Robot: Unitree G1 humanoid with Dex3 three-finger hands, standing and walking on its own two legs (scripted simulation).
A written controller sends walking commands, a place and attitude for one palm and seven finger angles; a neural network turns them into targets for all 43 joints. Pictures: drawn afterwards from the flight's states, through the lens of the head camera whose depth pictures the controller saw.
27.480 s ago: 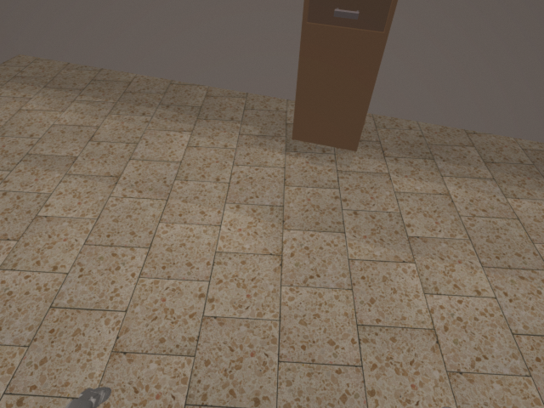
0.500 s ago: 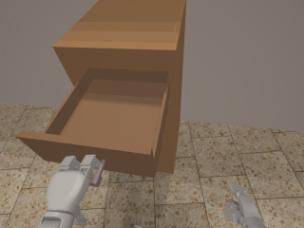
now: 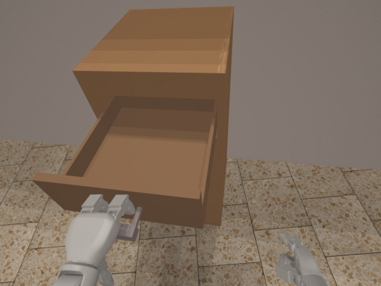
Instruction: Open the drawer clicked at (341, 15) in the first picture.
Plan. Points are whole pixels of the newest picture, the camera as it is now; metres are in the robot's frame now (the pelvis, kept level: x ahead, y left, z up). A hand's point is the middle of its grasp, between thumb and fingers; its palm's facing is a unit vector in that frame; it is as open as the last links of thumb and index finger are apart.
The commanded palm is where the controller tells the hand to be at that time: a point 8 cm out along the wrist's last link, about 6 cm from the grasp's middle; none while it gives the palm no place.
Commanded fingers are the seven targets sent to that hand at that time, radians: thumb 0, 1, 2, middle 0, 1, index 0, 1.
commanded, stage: lift the hand off the handle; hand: left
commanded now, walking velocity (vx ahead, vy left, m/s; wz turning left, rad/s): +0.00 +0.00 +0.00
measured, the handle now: (115, 219) +0.24 +0.19 +0.02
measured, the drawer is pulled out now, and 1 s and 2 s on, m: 0.29 0.29 0.29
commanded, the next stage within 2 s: draw the hand back to the body in 1.02 s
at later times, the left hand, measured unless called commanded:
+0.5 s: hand (95, 220) +0.21 +0.19 +0.11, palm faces +0.12 -0.17 -0.98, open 13.4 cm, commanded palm +0.17 +0.19 +0.17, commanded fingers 0.00 -0.50 0.30 -0.30 -1.20 -0.30 -1.20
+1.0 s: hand (71, 197) +0.21 +0.20 +0.17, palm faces +0.15 -0.14 -0.98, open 13.9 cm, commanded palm +0.18 +0.20 +0.23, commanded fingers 0.00 -0.50 0.30 -0.30 -1.20 -0.30 -1.20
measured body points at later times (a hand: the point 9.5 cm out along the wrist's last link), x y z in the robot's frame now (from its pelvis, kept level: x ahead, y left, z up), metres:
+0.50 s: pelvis +0.01 +0.02 +0.01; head +0.00 -0.03 +0.46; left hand +0.19 +0.19 +0.16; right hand +0.24 -0.18 -0.07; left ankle +0.01 +0.11 -0.70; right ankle +0.00 -0.06 -0.70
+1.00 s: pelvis +0.01 +0.01 +0.03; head -0.02 -0.04 +0.48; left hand +0.20 +0.21 +0.22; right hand +0.24 -0.19 -0.05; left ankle +0.01 +0.11 -0.70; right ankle +0.00 -0.06 -0.70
